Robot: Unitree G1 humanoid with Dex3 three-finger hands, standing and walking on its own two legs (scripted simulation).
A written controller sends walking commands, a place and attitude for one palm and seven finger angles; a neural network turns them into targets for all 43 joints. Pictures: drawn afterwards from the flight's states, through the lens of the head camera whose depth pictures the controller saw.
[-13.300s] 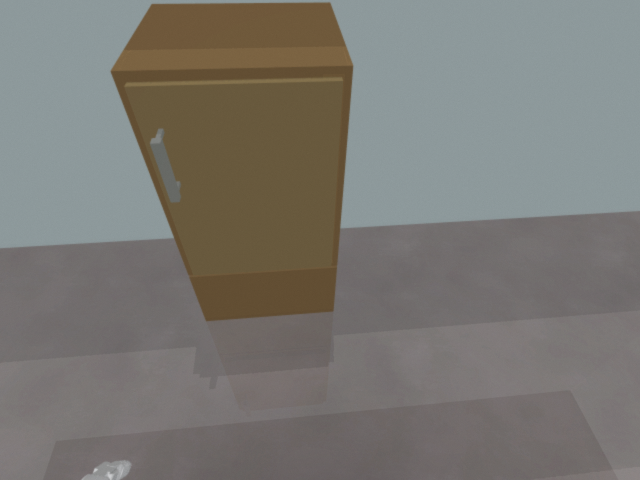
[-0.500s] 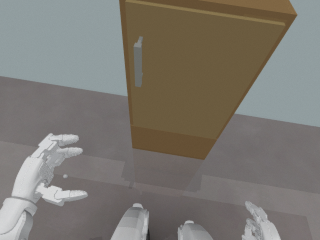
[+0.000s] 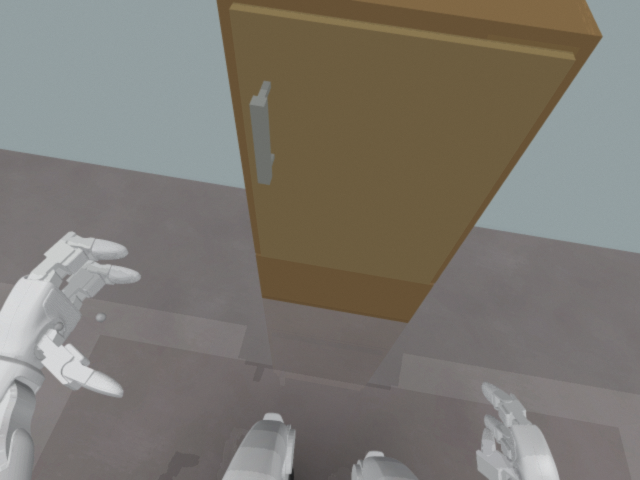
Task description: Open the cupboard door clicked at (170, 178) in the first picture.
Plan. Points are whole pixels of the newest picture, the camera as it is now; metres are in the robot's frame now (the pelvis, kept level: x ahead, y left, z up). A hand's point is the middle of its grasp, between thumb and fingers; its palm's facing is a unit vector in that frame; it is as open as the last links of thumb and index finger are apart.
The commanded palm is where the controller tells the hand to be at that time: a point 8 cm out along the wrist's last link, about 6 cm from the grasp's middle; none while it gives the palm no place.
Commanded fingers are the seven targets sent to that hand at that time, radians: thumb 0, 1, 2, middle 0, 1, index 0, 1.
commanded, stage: raise the hand with hooked fingers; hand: left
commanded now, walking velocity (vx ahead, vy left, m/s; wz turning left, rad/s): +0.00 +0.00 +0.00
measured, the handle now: (265, 135) +0.59 +0.14 +0.05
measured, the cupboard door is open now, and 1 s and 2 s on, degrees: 0 0 0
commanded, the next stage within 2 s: move the hooked fingers beside the handle in 0.54 s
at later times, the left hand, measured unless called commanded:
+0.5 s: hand (108, 311) +0.28 +0.26 +0.05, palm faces -0.07 -1.00 -0.05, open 14.0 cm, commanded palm +0.26 +0.31 +0.06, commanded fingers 0.00 -0.50 0.30 -0.30 -1.20 -0.30 -1.20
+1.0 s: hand (138, 266) +0.34 +0.25 +0.05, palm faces -0.11 -0.99 -0.02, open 14.0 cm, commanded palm +0.32 +0.30 +0.06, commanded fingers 0.00 -0.50 0.30 -0.30 -1.20 -0.30 -1.20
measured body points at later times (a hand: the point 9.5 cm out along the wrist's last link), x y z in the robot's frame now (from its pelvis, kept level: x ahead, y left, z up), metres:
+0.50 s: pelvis -0.01 +0.00 +0.00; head +0.07 +0.01 +0.44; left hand +0.28 +0.32 +0.06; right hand +0.15 -0.26 -0.08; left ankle +0.06 +0.08 -0.64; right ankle -0.02 -0.11 -0.64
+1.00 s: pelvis -0.01 +0.01 +0.00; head +0.07 +0.04 +0.44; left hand +0.34 +0.30 +0.06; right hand +0.14 -0.24 -0.08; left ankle +0.06 +0.08 -0.64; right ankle -0.02 -0.11 -0.64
